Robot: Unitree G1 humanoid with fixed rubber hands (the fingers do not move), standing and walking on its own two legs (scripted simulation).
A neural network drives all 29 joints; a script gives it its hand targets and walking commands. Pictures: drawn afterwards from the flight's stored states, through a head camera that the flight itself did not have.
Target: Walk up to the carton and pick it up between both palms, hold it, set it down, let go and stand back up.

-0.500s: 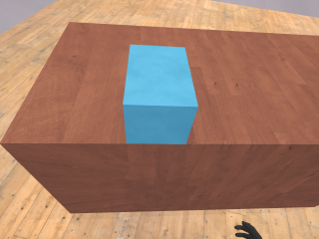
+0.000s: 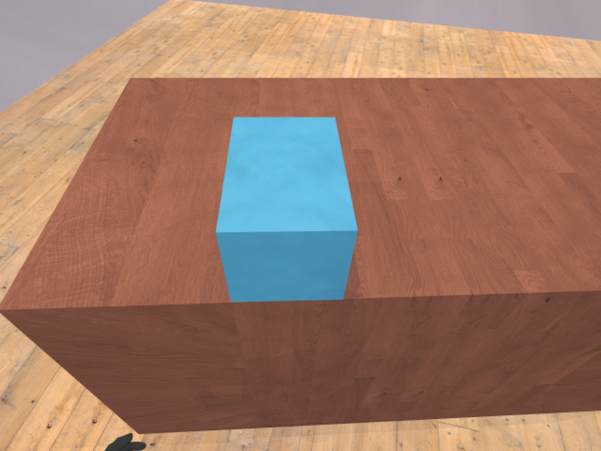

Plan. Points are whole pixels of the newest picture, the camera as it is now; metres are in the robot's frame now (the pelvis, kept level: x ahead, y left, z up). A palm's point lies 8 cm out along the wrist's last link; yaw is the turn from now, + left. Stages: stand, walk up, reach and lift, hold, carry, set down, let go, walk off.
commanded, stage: walk up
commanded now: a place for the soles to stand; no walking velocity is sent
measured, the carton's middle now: (285, 204) +0.50 +0.02 +0.05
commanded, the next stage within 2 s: reach and lift in 1.74 s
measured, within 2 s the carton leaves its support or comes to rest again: neither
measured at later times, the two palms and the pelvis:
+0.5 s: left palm out of the picture +0.08 +0.27 -0.10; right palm out of the picture +0.11 -0.25 -0.09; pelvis +0.00 +0.00 +0.00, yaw +1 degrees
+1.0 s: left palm out of the picture +0.11 +0.30 -0.10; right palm out of the picture +0.14 -0.23 -0.11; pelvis +0.04 +0.02 -0.01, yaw +2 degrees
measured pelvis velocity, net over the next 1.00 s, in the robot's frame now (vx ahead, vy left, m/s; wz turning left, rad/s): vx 0.04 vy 0.02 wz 0.04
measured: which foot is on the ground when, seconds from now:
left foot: down 0.00-1.00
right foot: down 0.00-1.00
